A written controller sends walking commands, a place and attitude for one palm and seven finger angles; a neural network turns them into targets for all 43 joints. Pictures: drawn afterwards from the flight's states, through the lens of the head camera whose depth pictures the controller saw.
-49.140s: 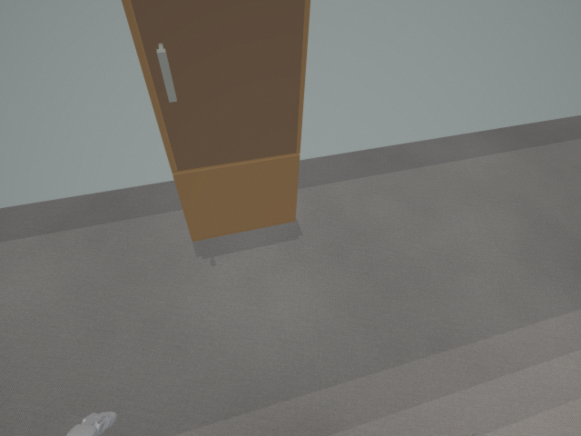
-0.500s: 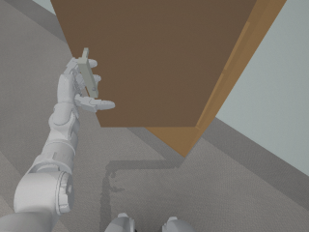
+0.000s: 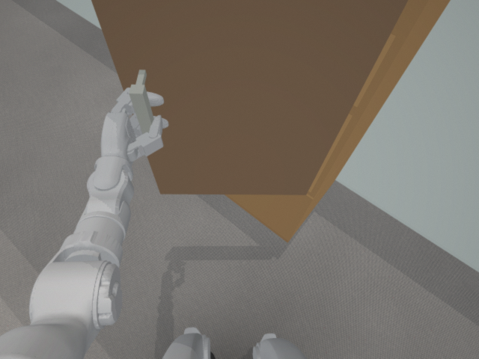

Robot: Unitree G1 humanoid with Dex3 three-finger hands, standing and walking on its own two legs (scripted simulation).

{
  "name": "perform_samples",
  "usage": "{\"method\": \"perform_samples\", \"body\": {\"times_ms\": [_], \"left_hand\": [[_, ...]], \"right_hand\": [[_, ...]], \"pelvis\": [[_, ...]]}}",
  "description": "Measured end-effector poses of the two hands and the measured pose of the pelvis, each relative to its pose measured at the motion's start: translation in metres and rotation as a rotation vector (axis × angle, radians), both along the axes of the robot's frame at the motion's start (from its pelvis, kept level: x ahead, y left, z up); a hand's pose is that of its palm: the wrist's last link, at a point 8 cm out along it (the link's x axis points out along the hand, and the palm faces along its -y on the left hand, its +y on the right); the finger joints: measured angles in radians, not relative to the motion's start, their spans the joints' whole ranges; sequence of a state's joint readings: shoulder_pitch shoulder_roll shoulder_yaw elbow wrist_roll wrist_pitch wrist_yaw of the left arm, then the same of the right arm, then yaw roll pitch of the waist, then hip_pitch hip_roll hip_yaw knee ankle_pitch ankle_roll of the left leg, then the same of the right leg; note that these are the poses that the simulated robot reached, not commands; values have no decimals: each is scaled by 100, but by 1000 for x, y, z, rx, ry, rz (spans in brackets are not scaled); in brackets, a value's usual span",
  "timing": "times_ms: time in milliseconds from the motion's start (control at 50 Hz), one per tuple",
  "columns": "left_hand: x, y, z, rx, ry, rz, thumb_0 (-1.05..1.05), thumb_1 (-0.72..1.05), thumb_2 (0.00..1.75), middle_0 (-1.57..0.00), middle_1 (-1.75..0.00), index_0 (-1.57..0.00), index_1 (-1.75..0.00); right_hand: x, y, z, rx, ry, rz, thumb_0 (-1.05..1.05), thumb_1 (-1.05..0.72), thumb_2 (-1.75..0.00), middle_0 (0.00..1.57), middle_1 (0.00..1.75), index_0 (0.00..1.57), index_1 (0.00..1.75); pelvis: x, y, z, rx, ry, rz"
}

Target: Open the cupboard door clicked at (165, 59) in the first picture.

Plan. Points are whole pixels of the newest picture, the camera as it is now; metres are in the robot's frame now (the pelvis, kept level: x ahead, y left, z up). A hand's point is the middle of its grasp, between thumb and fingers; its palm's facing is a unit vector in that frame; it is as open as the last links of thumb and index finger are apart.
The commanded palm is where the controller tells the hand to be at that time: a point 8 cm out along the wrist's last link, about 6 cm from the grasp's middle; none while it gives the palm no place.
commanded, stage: pull the door open along its arc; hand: left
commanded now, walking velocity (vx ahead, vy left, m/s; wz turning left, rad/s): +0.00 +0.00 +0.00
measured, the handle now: (147, 111) +0.53 +0.15 +0.08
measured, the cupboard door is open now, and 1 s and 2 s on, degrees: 41 72 77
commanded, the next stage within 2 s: open thumb and fingers to let go in 1.20 s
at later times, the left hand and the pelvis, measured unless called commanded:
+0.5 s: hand (160, 170) +0.40 +0.11 +0.07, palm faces -0.06 -1.00 +0.00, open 5.8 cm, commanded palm +0.35 +0.17 +0.08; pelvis +0.02 -0.01 +0.01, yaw -1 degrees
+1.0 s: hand (207, 237) +0.29 +0.04 +0.08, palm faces +0.38 -0.93 -0.02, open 5.9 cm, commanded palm +0.22 +0.08 +0.08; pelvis +0.01 -0.05 +0.01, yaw +3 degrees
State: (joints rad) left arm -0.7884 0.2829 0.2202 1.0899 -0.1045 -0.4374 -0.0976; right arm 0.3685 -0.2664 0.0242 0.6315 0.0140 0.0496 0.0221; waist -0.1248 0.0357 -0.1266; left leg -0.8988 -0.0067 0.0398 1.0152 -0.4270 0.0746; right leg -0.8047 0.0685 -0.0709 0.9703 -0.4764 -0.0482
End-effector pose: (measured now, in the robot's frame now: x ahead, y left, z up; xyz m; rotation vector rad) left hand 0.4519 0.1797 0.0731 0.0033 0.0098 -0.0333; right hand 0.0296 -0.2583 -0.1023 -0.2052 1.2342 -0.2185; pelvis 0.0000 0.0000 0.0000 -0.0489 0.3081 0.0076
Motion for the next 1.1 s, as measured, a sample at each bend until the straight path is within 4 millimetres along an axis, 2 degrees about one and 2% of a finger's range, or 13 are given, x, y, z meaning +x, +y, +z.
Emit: {"method": "perform_samples", "body": {"times_ms": [240,380,460,540,640,720,820,880,960,1100], "left_hand": [[-1,-3,0,6,-5,27,-1,73,84,-36,-135,-35,-135],[-24,-4,-1,0,-9,17,-1,73,78,-36,-135,-36,-135],[-52,-8,-1,-8,-16,-4,0,73,76,-35,-135,-35,-134],[-87,-17,-1,-14,-23,-29,0,71,74,-36,-135,-35,-133],[-131,-37,-3,-102,-15,124,1,68,73,-37,-134,-37,-132],[-159,-55,-1,-84,-18,223,1,66,73,-37,-133,-37,-132],[-181,-74,2,-43,-7,342,1,66,75,-37,-131,-37,-132],[-189,-83,4,-34,13,402,1,66,76,-36,-130,-37,-133],[-200,-93,6,-6,36,428,1,68,78,-34,-130,-37,-133],[-222,-110,9,7,60,385,2,70,78,-31,-131,-38,-134]], "right_hand": [[-5,3,-2,22,10,-9,0,-91,-90,20,30,20,30],[8,2,4,44,-30,-18,1,-91,-90,20,30,20,30],[29,1,11,57,-95,-6,1,-91,-90,20,30,20,30],[60,0,20,63,-184,30,1,-91,-90,20,30,20,30],[108,6,30,75,-309,118,1,-91,-90,20,30,20,30],[144,15,36,94,-401,192,1,-91,-90,20,30,19,30],[169,26,39,126,-462,254,1,-91,-90,20,30,20,30],[174,29,38,142,-473,269,1,-91,-90,20,30,20,30],[170,27,38,156,-468,266,1,-91,-90,20,30,20,30],[153,2,34,147,-436,236,1,-91,-90,20,30,20,30]], "pelvis": [[1,-1,0,5,2,-9],[9,-3,7,13,-19,-24],[15,-5,12,19,-43,-30],[18,-8,16,24,-71,-32],[16,-12,17,33,-95,-25],[13,-18,14,41,-106,-12],[8,-28,10,48,-122,11],[8,-35,10,52,-132,23],[9,-45,13,61,-147,32],[12,-59,18,72,-169,41]]}}
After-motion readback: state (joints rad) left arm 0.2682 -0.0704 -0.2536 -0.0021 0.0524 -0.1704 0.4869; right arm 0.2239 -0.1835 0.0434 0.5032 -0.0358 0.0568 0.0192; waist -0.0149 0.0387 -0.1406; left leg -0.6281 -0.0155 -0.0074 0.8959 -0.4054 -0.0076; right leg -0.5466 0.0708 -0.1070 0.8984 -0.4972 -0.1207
